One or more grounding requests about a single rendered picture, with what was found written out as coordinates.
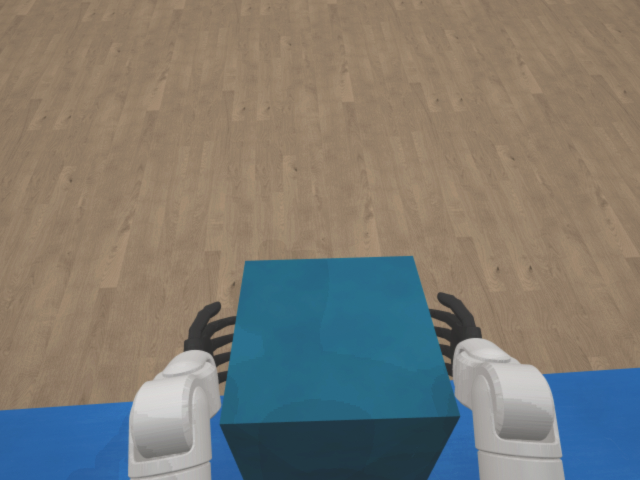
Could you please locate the robot right hand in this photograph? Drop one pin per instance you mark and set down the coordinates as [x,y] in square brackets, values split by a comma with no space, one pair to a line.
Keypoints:
[462,324]

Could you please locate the robot left hand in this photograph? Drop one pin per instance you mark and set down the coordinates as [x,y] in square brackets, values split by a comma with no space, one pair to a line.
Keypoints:
[200,333]

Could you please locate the right robot forearm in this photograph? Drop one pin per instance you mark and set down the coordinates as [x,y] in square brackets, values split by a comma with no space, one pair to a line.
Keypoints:
[514,418]

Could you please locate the left robot forearm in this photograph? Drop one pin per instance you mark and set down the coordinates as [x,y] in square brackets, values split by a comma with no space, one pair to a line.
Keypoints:
[169,422]

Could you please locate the carton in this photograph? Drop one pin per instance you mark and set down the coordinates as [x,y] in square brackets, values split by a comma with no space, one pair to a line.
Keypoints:
[336,373]

